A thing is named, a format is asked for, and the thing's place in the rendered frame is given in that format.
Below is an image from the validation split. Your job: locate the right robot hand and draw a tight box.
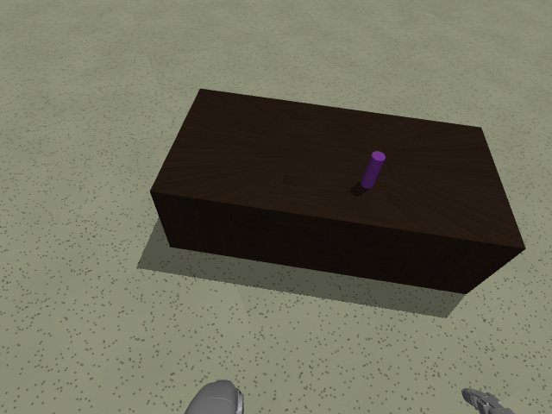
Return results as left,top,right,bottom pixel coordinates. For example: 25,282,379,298
461,388,515,414

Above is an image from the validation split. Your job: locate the can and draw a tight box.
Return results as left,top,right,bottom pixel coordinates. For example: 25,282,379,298
361,151,386,189

